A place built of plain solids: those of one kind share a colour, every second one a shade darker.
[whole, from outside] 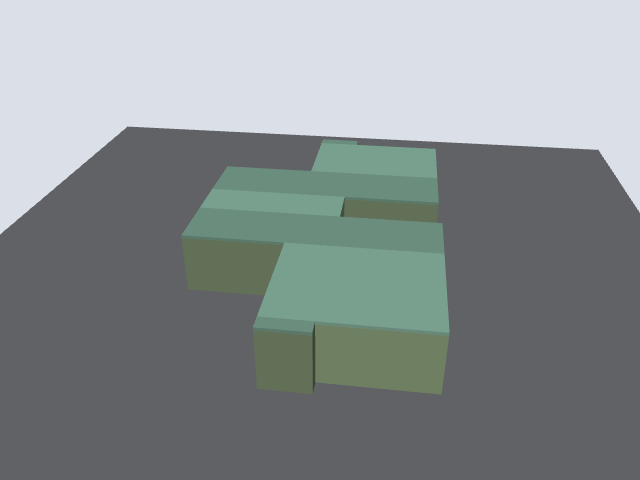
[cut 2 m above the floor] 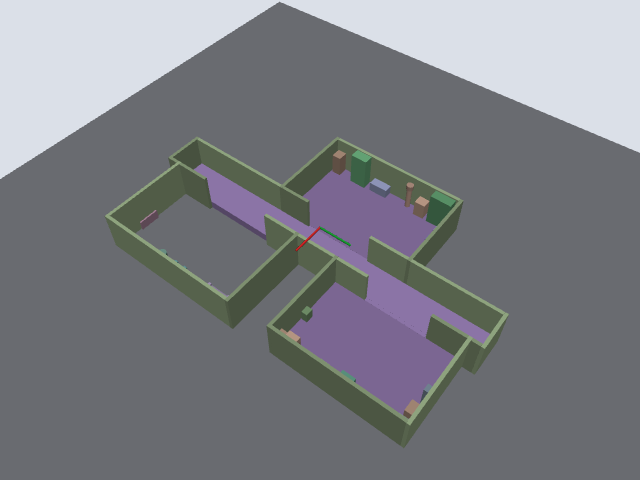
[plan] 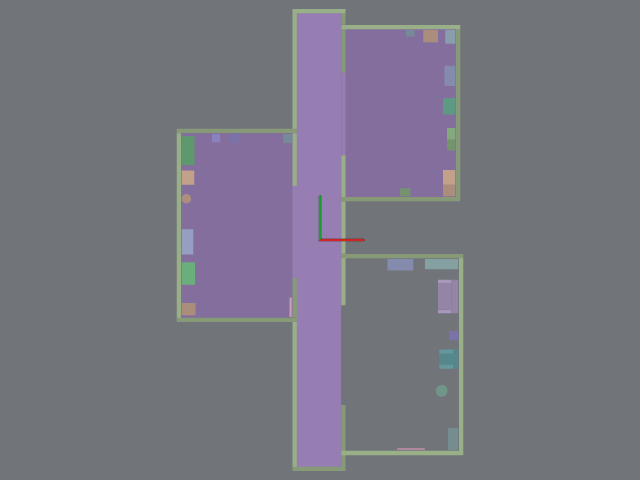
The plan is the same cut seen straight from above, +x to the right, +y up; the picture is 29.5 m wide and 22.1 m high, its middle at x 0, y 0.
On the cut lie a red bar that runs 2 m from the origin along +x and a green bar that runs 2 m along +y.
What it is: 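One storey of an old house, long lived in; a hall and three lower rooms beside it, each open to the hall along a stretch without wall, rail or kerb; a room's floor lies below the hall's by a bare drop, by one riser or not at all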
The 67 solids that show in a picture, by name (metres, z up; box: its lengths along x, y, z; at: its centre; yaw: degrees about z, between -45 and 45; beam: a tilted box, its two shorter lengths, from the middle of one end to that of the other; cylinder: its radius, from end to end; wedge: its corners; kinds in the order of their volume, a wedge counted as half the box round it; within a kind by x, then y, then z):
{
 "floor_1": {"box": [5.13, 8.5, 0.44], "at": [-3.83, 0.67, 0.17]},
 "floor_2": {"box": [0.2, 4.24, 0.44], "at": [-1.17, 0.38, 0.17]},
 "floor_3": {"box": [2.04, 20.88, 0.57], "at": [-0.05, 0.0, 0.23]},
 "floor_4": {"box": [0.2, 3.8, 0.57], "at": [1.07, 5.81, 0.23]},
 "floor_5": {"box": [5.09, 7.73, 0.57], "at": [3.72, 5.84, 0.23]},
 "wall_1": {"box": [0.2, 8.5, 3.21], "at": [-6.5, 0.67, 1.56]},
 "wall_2": {"box": [5.53, 0.2, 3.21], "at": [-3.83, -3.68, 1.56]},
 "wall_3": {"box": [5.53, 0.2, 3.21], "at": [-3.83, 5.02, 1.56]},
 "wall_4": {"box": [0.2, 6.66, 3.21], "at": [-1.17, -7.11, 1.56]},
 "wall_5": {"box": [0.2, 1.84, 3.21], "at": [-1.17, -2.66, 1.56]},
 "wall_6": {"box": [0.2, 2.42, 3.21], "at": [-1.17, 3.71, 1.56]},
 "wall_7": {"box": [0.2, 5.32, 3.21], "at": [-1.17, 7.78, 1.56]},
 "wall_8": {"box": [2.44, 0.2, 3.21], "at": [-0.05, -10.54, 1.56]},
 "wall_9": {"box": [2.44, 0.2, 3.21], "at": [-0.05, 10.54, 1.56]},
 "wall_10": {"box": [0.2, 0.53, 3.21], "at": [1.07, -10.17, 1.56]},
 "wall_11": {"box": [0.2, 2.12, 3.21], "at": [1.07, -8.65, 1.56]},
 "wall_12": {"box": [0.2, 2.17, 3.21], "at": [1.07, -1.92, 1.56]},
 "wall_13": {"box": [0.2, 2.42, 3.21], "at": [1.07, 0.57, 1.56]},
 "wall_14": {"box": [0.2, 1.93, 3.21], "at": [1.07, 2.94, 1.56]},
 "wall_15": {"box": [0.2, 2.0, 3.21], "at": [1.07, 8.71, 1.56]},
 "wall_16": {"box": [0.2, 0.53, 3.21], "at": [1.07, 10.17, 1.56]},
 "wall_17": {"box": [5.49, 0.2, 3.21], "at": [3.72, 1.88, 1.56]},
 "wall_18": {"box": [5.49, 0.2, 3.21], "at": [3.72, 9.81, 1.56]},
 "wall_19": {"box": [5.63, 0.2, 3.21], "at": [3.79, -9.81, 1.56]},
 "wall_20": {"box": [5.63, 0.2, 3.21], "at": [3.79, -0.74, 1.56]},
 "wall_21": {"box": [0.2, 7.73, 3.21], "at": [6.36, 5.84, 1.56]},
 "wall_22": {"box": [0.2, 8.87, 3.21], "at": [6.5, -5.27, 1.56]},
 "roof_1": {"box": [7.77, 2.42, 0.16], "at": [-2.71, 0.57, 3.24]},
 "roof_2": {"box": [13.06, 3.34, 0.16], "at": [-0.07, 3.45, 3.24]},
 "roof_3": {"box": [2.44, 0.73, 0.16], "at": [-0.05, -10.27, 3.24]},
 "roof_4": {"box": [2.44, 0.73, 0.16], "at": [-0.05, 10.27, 3.24]},
 "roof_5": {"box": [13.2, 3.14, 0.16], "at": [0.0, -2.21, 3.24]},
 "roof_6": {"box": [7.73, 4.79, 0.16], "at": [2.6, 7.51, 3.24]},
 "roof_7": {"box": [7.87, 6.13, 0.16], "at": [2.67, -6.84, 3.24]},
 "wardrobe_1": {"box": [0.59, 1.32, 2.08], "at": [-6.08, 4.11, 1.43]},
 "wardrobe_2": {"box": [0.62, 1.04, 2.18], "at": [-6.06, -1.55, 1.48]},
 "carton_stack_1": {"box": [0.58, 0.66, 1.04], "at": [-6.08, 2.87, 0.91]},
 "carton_stack_2": {"box": [0.63, 0.57, 1.37], "at": [-6.05, -3.19, 1.07]},
 "carton_stack_3": {"box": [0.68, 0.57, 0.71], "at": [5.09, 9.39, 0.87]},
 "carton_stack_4": {"box": [0.56, 1.21, 0.99], "at": [5.95, 2.62, 1.01]},
 "carton_stack_5": {"box": [0.56, 0.67, 0.36], "at": [5.95, 2.89, 1.69]},
 "tv_unit_1": {"box": [1.53, 0.48, 1.35], "at": [5.6, -1.11, 0.63]},
 "tv_unit_2": {"box": [0.48, 1.02, 1.21], "at": [6.13, -9.16, 0.56]},
 "trunk_1": {"box": [0.54, 1.16, 0.62], "at": [-6.1, -0.08, 0.69]},
 "trunk_2": {"box": [1.18, 0.53, 0.67], "at": [3.7, -1.14, 0.29]},
 "trunk_3": {"box": [0.5, 0.93, 0.59], "at": [5.98, 7.56, 0.81]},
 "sofa_1": {"box": [0.62, 1.39, 0.51], "at": [5.74, -2.52, 0.2]},
 "sofa_2": {"box": [0.32, 1.56, 0.87], "at": [6.21, -2.6, 0.39]},
 "tall_odds_1": {"box": [0.4, 0.42, 1.12], "at": [-1.5, 4.68, 0.94]},
 "tall_odds_2": {"box": [0.4, 0.3, 1.35], "at": [4.16, 9.52, 1.19]},
 "tall_odds_3": {"box": [0.47, 0.64, 0.91], "at": [6.0, 9.35, 0.97]},
 "armchair_1": {"box": [0.63, 0.19, 0.69], "at": [5.81, -5.83, 0.29]},
 "armchair_2": {"box": [0.63, 0.7, 0.54], "at": [5.81, -5.39, 0.22]},
 "armchair_3": {"box": [0.63, 0.19, 0.15], "at": [5.81, -5.13, 0.56]},
 "armchair_4": {"box": [0.25, 0.89, 1.07], "at": [6.24, -5.49, 0.48]},
 "side_table_1": {"box": [0.39, 0.39, 0.99], "at": [-4.78, 4.69, 0.88]},
 "side_table_2": {"box": [0.44, 0.4, 1.01], "at": [-3.96, 4.69, 0.89]},
 "side_table_3": {"box": [0.43, 0.43, 0.72], "at": [6.16, -4.4, 0.31]},
 "washing_machine_1": {"box": [0.57, 0.77, 1.05], "at": [5.95, 6.16, 1.04]},
 "crate_stack_1": {"box": [0.46, 0.37, 0.66], "at": [3.92, 2.2, 0.85]},
 "crate_stack_2": {"box": [0.38, 1.04, 0.63], "at": [6.04, 4.64, 0.83]},
 "crate_stack_3": {"box": [0.38, 0.52, 0.46], "at": [6.04, 4.89, 1.38]},
 "floor_lamp_round_1": {"cylinder": 0.16, "from": [-6.15, 1.9, 0.39], "to": [-6.15, 1.9, 1.8]},
 "floor_lamp_round_2": {"cylinder": 0.22, "from": [-6.15, 1.9, 1.8], "to": [-6.15, 1.9, 2.13]},
 "radiator_1": {"box": [0.1, 0.9, 0.65], "at": [-1.35, -3.09, 0.71]},
 "radiator_2": {"box": [1.26, 0.1, 0.65], "at": [4.19, -9.62, 0.28]},
 "stool_pouffe_round_1": {"cylinder": 0.27, "from": [5.6, -6.95, 0.0], "to": [5.6, -6.95, 0.58]}
}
